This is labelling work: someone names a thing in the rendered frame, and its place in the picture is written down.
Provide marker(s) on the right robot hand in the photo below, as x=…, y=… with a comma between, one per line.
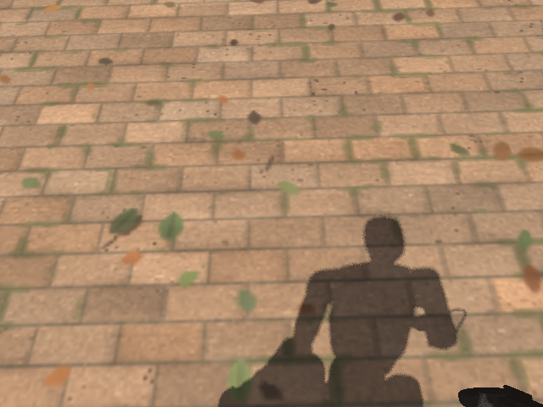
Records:
x=496, y=397

